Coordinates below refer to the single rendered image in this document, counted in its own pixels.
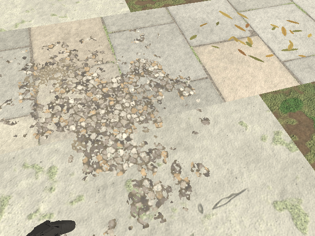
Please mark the robot left hand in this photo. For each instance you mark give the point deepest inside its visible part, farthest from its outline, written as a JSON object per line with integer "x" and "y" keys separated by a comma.
{"x": 53, "y": 228}

